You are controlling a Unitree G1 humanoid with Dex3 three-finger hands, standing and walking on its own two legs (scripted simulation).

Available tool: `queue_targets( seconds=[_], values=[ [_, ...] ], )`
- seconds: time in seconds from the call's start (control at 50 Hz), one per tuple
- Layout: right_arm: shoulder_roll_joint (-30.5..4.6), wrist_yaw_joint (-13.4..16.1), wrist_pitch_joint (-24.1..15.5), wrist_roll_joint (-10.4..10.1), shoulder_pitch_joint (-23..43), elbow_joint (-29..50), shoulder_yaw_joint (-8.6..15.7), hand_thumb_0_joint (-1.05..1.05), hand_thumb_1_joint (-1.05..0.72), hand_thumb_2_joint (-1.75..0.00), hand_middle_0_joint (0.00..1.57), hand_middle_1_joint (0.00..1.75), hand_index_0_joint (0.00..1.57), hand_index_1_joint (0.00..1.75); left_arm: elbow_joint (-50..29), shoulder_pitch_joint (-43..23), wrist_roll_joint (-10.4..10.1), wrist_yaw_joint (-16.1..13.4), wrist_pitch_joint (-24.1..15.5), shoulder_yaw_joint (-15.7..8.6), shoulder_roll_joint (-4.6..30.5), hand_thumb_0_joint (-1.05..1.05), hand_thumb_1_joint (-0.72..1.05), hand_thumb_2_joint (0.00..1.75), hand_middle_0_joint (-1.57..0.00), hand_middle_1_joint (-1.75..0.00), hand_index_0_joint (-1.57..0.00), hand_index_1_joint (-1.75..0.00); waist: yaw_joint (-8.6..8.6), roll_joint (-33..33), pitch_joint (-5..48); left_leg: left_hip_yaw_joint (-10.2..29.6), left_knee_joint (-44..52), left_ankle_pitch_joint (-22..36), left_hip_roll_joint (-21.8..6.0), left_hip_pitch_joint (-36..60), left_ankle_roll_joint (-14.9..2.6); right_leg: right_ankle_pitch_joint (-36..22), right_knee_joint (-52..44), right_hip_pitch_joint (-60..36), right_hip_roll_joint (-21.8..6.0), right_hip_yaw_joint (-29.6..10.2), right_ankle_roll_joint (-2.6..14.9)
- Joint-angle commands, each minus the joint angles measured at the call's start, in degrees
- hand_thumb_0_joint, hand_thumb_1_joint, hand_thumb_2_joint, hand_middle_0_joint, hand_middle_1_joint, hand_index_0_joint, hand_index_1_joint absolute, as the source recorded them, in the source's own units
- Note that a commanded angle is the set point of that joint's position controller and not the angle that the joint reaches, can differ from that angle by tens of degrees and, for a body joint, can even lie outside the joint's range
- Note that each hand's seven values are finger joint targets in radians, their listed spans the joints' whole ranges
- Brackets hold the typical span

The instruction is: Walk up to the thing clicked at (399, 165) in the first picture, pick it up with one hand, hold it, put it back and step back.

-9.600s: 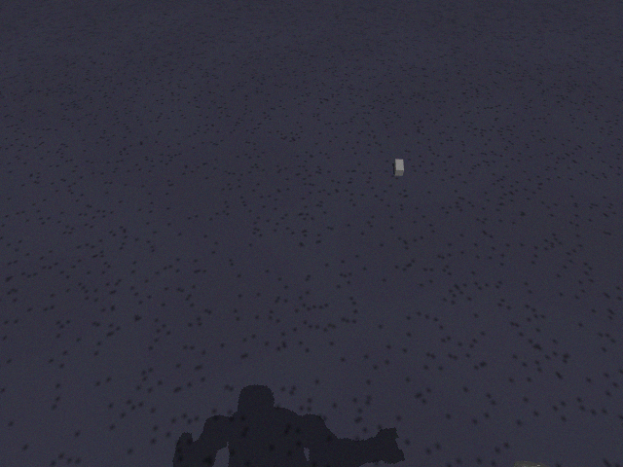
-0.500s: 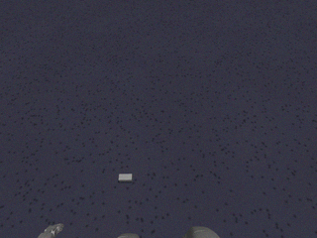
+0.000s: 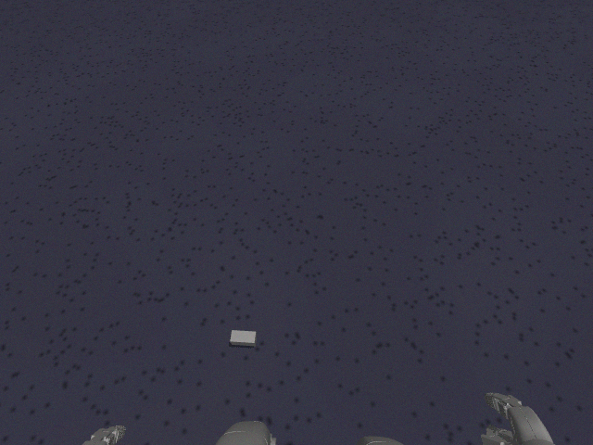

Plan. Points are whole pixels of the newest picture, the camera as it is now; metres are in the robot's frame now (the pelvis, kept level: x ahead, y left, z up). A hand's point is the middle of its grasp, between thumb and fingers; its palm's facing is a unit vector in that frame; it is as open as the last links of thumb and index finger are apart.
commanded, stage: walk up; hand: left
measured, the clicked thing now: (243, 338) +0.47 +0.22 -0.74
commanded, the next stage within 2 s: none
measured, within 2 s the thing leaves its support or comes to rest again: neither
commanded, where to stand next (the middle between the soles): +0.01 +0.03 m, yaw -3 degrees
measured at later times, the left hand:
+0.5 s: hand out of the picture +0.07 +0.29 -0.14, palm faces -0.01 -0.94 -0.35, open 7.4 cm
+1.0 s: hand out of the picture +0.06 +0.28 -0.14, palm faces -0.02 -0.93 -0.35, open 7.4 cm
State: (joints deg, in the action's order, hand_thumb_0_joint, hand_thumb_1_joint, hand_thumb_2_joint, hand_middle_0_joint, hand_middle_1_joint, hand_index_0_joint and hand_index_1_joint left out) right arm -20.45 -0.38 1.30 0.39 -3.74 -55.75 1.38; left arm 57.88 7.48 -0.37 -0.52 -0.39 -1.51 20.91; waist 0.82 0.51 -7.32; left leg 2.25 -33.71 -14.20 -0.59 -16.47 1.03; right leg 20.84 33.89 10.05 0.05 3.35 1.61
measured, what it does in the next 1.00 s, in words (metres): stands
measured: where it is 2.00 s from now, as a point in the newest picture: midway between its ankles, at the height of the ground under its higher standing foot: outside the picture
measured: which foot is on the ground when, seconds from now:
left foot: down 0.00-1.00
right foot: down 0.00-1.00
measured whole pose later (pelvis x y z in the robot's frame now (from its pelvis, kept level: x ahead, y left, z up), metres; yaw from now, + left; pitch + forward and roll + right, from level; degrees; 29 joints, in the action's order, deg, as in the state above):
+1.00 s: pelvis -0.01 +0.02 +0.01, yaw -1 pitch -2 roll -1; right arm -20.4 -1.2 0.8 0.5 -5.4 -62.7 1.3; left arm 62.9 7.1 0.5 0.0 -0.4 -1.3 20.5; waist 0.0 0.7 -4.3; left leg 1.0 -23.2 -7.5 0.0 -13.4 -0.4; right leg 13.1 22.4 7.0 -0.6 2.2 -0.4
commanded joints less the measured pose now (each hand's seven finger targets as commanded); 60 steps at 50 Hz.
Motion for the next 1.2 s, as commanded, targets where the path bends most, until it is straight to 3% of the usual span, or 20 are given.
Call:
queue_targets(
  seconds=[0.0, 0.04, 0.1, 0.18, 0.32, 0.46, 0.6, 0.66, 0.78, 0.9, 1.02, 1.18],
  values=[
    [-11.41, 0.08, -1.08, -0.32, 0.79, 2.46, 3.06, 0.0, -0.9, -0.9, 0.2, 0.3, 0.2, 0.3, -3.22, -2.91, 0.39, -0.68, -1.55, -3.02, 14.13, 0.0, 0.9, 0.9, -0.2, -0.3, -0.2, -0.3, -0.93, -3.19, 9.07, 3.54, 3.82, 15.4, -3.37, 9.39, -4.13, -21.45, -10.13, 2.6, -10.57, -10.08, 2.85],
    [-11.83, -0.1, -1.25, -0.2, 1.22, 2.09, 3.11, 0.0, -0.9, -0.9, 0.2, 0.3, 0.2, 0.3, -2.82, -3.26, 0.49, -0.57, -1.39, -2.79, 13.4, 0.0, 0.9, 0.9, -0.2, -0.3, -0.2, -0.3, -0.9, -3.91, 10.02, 4.19, 5.58, 18.28, -4.45, 10.68, -4.69, -18.81, -10.33, 1.8, -9.01, -8.71, 1.43],
    [-11.58, -0.17, -1.4, -0.26, 2.36, 1.24, 2.6, 0.0, -0.9, -0.9, 0.2, 0.3, 0.2, 0.3, -1.84, -2.84, 0.27, -0.5, -1.2, -2.49, 12.7, 0.0, 0.9, 0.9, -0.2, -0.3, -0.2, -0.3, -0.25, -2.4, 10.46, 4.76, 7.68, 18.73, -5.23, 11.23, -4.59, -16.57, -11.74, 0.15, -8.23, -8.01, 0.69],
    [-11.82, -0.21, -1.33, -0.19, 2.71, -0.05, 2.45, 0.0, -0.9, -0.9, 0.2, 0.3, 0.2, 0.3, -1.18, -4.19, 0.6, -0.34, -1.12, -2.38, 13.24, 0.0, 0.9, 0.9, -0.2, -0.3, -0.2, -0.3, -0.77, -1.94, 9.05, 4.65, 10.19, 14.47, -4.94, 10.67, -3.64, -12.82, -14.41, 0.18, -8.79, -8.58, 1.09],
    [-12.21, -0.17, -1.89, 0.02, 4.16, -1.41, 2.47, 0.0, -0.9, -0.9, 0.2, 0.3, 0.2, 0.3, 0.75, -2.08, 0.55, -0.01, -0.62, -2.17, 11.95, 0.0, 0.9, 0.9, -0.2, -0.3, -0.2, -0.3, 0.4, 1.77, 8.95, 7.36, 15.67, 9.53, -7.22, 7.33, -4.35, -9.38, -14.12, -3.37, -6.66, -6.22, 0.37],
    [-12.27, -0.22, -1.84, 0.3, 3.71, -2.13, 2.61, 0.0, -0.9, -0.9, 0.2, 0.3, 0.2, 0.3, 1.87, -1.26, 0.65, 0.22, -0.35, -2.21, 11.54, 0.0, 0.9, 0.9, -0.2, -0.3, -0.2, -0.3, 0.4, 3.48, 7.23, 9.54, 20.2, -2.37, -7.88, 3.64, -3.94, -4.48, -13.99, -3.19, -5.34, -5.83, 0.4],
    [-12.18, -0.35, -1.79, 0.34, 2.38, -2.37, 2.65, 0.0, -0.9, -0.9, 0.2, 0.3, 0.2, 0.3, 1.85, -1.56, 1.04, 0.25, -0.9, -2.43, 12.51, 0.0, 0.9, 0.9, -0.2, -0.3, -0.2, -0.3, -0.58, 1.67, 6.59, 7.71, 18.17, -4.38, -6.08, 4.33, -3.02, -4.65, -16.81, -0.57, -6.97, -7.96, 0.75],
    [-11.91, -0.48, -1.75, 0.22, 1.84, -2.57, 2.66, 0.0, -0.9, -0.9, 0.2, 0.3, 0.2, 0.3, 1.88, -1.78, 1.25, 0.18, -1.13, -2.46, 12.38, 0.0, 0.9, 0.9, -0.2, -0.3, -0.2, -0.3, -0.85, 0.07, 6.53, 7.54, 17.25, -4.08, -5.88, 4.26, -3.19, -3.97, -17.65, 0.26, -7.2, -8.46, 0.82],
    [-11.46, -0.46, -1.89, -0.01, 0.75, -2.89, 2.53, 0.0, -0.9, -0.9, 0.2, 0.3, 0.2, 0.3, 1.44, -1.97, 1.12, -0.01, -1.57, -2.42, 12.41, 0.0, 0.9, 0.9, -0.2, -0.3, -0.2, -0.3, -0.99, -0.42, 8.97, 5.74, 13.86, 7.0, -5.45, 7.95, -2.88, -9.3, -17.55, 0.34, -8.18, -8.82, 0.84],
    [-11.81, -0.24, -1.87, -0.15, 0.79, -2.92, 2.45, 0.0, -0.9, -0.9, 0.2, 0.3, 0.2, 0.3, 1.28, -1.96, 0.9, -0.12, -1.2, -2.32, 12.36, 0.0, 0.9, 0.9, -0.2, -0.3, -0.2, -0.3, -0.71, -0.27, 9.64, 5.49, 13.59, 10.67, -5.96, 8.06, -3.16, -12.75, -15.93, -1.12, -7.79, -7.92, 0.72],
    [-12.59, -0.11, -1.81, -0.07, 1.44, -2.78, 2.56, 0.0, -0.9, -0.9, 0.2, 0.3, 0.2, 0.3, 1.47, -2.22, 0.91, -0.05, -0.76, -2.11, 12.35, 0.0, 0.9, 0.9, -0.2, -0.3, -0.2, -0.3, -0.78, 0.87, 8.63, 6.7, 15.91, 7.07, -6.5, 5.6, -3.36, -12.07, -14.8, -2.34, -6.72, -7.0, 0.51],
    [-12.31, -0.24, -1.86, 0.03, 1.58, -2.77, 2.52, 0.0, -0.9, -0.9, 0.2, 0.3, 0.2, 0.3, 1.36, -3.07, 1.11, 0.02, -0.87, -2.23, 12.51, 0.0, 0.9, 0.9, -0.2, -0.3, -0.2, -0.3, -0.93, 0.08, 9.28, 5.94, 15.84, 6.36, -6.1, 6.26, -3.1, -11.04, -15.64, -2.02, -7.43, -7.76, 0.72]
  ],
)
